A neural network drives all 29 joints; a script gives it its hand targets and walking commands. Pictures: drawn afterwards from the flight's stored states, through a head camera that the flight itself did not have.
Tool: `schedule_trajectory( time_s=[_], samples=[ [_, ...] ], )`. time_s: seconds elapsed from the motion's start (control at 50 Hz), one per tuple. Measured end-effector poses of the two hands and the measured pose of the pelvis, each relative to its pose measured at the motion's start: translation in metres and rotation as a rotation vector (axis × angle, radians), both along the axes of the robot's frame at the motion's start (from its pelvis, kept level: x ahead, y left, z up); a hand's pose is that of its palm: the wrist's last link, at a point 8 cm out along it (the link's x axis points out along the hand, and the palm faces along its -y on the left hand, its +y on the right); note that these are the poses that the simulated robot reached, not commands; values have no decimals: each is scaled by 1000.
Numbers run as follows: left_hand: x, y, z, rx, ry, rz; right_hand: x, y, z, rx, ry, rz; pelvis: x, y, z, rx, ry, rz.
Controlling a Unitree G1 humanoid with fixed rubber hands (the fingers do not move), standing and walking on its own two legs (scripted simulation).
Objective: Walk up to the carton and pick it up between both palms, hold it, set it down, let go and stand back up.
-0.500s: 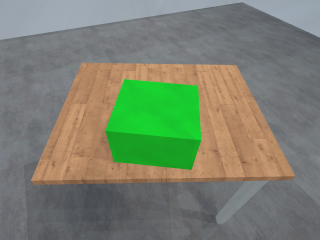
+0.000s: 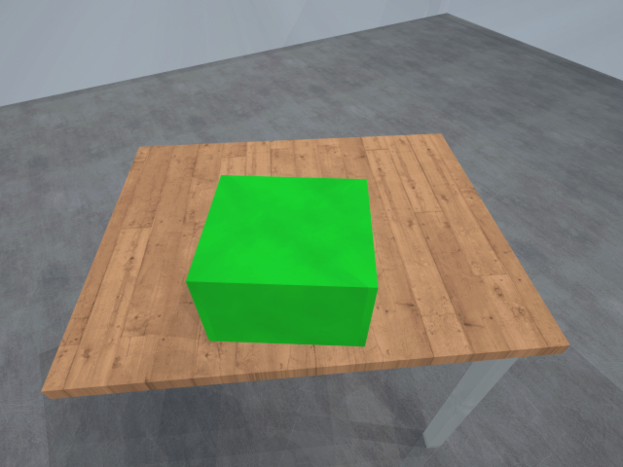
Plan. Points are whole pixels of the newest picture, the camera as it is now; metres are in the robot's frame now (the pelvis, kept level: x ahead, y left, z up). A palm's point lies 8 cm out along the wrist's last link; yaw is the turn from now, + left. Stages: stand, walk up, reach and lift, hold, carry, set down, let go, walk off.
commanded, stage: walk up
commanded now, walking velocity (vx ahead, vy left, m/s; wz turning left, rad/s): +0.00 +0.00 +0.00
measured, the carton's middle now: (290, 257) +0.44 +0.04 -0.01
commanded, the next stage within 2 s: stand in 1.18 s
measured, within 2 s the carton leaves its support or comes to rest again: neither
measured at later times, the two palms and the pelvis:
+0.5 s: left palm out of the picture +0.03 +0.17 -0.15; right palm out of the picture +0.05 -0.27 -0.15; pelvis +0.05 -0.05 +0.00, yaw +2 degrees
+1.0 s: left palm out of the picture -0.01 +0.19 -0.15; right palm out of the picture -0.03 -0.23 -0.14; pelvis +0.02 -0.02 +0.00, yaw +1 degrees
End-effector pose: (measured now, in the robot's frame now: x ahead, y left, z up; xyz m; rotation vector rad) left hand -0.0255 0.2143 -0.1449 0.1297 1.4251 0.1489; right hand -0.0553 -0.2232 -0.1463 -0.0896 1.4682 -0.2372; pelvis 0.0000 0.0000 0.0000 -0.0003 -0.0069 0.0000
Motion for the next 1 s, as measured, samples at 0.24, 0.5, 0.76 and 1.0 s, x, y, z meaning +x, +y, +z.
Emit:
schedule_trajectory(
  time_s=[0.24,0.5,0.76,1.0],
  samples=[
    [76,-33,7,50,-88,14,29,-18,-9,75,100,64,36,-38,-3,-10,7,34],
    [58,-46,-4,17,-35,69,102,-47,-6,-8,-12,122,51,-46,-4,-25,-2,32],
    [36,-32,-3,11,0,66,64,-24,-1,16,39,107,35,-36,-1,-21,-20,20],
    [20,-23,-3,1,16,53,28,-4,2,40,64,90,21,-25,1,-13,-29,13]
  ],
)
